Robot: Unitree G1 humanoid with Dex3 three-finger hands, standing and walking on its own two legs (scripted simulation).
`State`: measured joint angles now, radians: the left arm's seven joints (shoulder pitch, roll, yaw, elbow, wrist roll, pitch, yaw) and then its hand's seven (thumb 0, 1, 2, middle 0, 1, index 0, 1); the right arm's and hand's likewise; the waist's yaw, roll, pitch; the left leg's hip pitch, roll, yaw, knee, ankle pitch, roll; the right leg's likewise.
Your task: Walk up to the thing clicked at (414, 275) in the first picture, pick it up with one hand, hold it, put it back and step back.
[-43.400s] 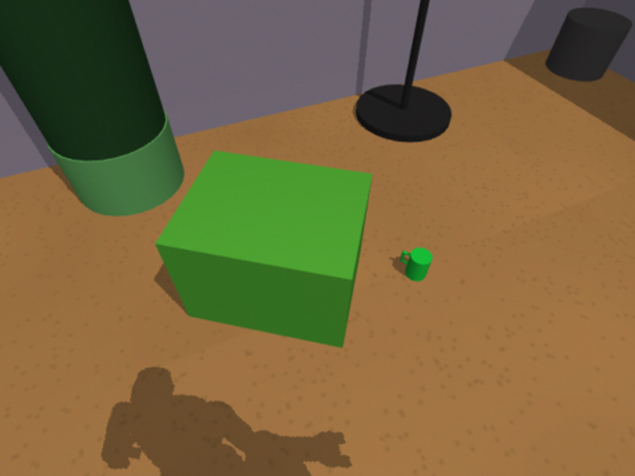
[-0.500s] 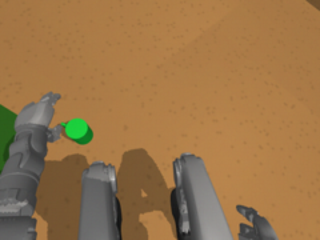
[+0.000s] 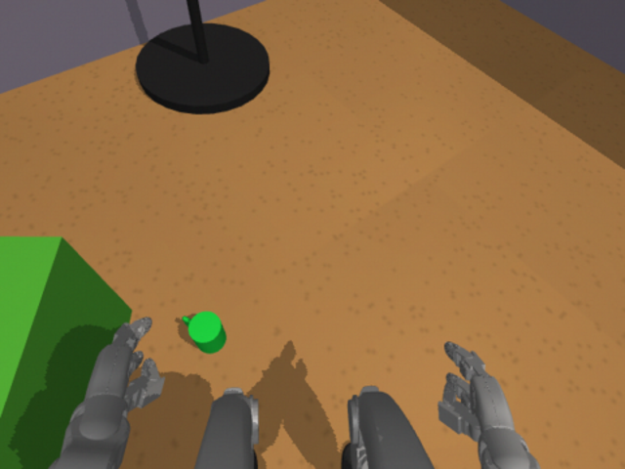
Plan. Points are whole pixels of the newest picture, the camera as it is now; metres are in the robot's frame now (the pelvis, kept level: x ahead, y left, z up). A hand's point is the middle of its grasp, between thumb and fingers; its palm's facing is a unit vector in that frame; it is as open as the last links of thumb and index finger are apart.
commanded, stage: home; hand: left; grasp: from above
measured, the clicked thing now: (202, 330) +0.47 +0.24 -0.57
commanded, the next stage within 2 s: none
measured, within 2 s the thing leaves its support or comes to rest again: neither
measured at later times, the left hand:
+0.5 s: hand (118, 412) +0.20 +0.19 +0.05, palm faces +0.09 -0.97 -0.20, open 7.4 cm
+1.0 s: hand (125, 411) +0.20 +0.18 +0.05, palm faces +0.09 -0.98 -0.20, open 7.4 cm
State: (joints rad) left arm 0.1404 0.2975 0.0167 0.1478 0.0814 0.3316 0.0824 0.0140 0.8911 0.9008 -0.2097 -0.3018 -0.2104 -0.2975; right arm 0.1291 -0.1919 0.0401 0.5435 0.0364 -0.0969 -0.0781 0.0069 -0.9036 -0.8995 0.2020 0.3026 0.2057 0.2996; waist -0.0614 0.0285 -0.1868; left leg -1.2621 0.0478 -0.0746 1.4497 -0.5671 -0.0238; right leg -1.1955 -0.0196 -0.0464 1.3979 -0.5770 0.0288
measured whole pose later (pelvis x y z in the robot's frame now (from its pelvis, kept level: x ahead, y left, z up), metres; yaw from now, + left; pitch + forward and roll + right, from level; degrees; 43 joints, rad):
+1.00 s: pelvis +0.04 +0.00 +0.09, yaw +2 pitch +10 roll -3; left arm 0.50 0.22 0.04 -0.14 -0.05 0.45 0.02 0.02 0.89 0.90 -0.20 -0.30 -0.20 -0.30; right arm 0.30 -0.21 0.03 0.55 0.01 -0.25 -0.18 0.01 -0.90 -0.90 0.20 0.30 0.21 0.30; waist -0.04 0.04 -0.16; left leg -0.71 0.05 -0.06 1.01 -0.47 -0.03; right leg -0.64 -0.02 -0.05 0.95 -0.48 0.02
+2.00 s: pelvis +0.05 +0.00 +0.09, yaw +2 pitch +10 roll -3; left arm 0.51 0.24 0.03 -0.15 -0.06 0.45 0.03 0.02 0.90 0.90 -0.20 -0.30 -0.20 -0.30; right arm 0.30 -0.21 0.03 0.54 0.01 -0.24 -0.18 0.01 -0.90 -0.90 0.20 0.30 0.21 0.30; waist -0.04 0.04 -0.16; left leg -0.71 0.05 -0.06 1.02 -0.48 -0.02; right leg -0.64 -0.02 -0.05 0.95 -0.48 0.03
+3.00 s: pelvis +0.04 +0.00 +0.15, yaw +3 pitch -3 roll -1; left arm 0.23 0.28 0.05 1.02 0.03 0.02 0.03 0.01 0.90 0.90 -0.20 -0.30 -0.20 -0.30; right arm 0.19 -0.28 -0.04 1.02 -0.03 0.00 -0.02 0.01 -0.90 -0.90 0.20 0.30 0.20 0.30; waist 0.02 0.01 0.06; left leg -0.23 0.01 -0.03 0.56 -0.27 -0.01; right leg -0.18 -0.06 -0.05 0.52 -0.29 0.04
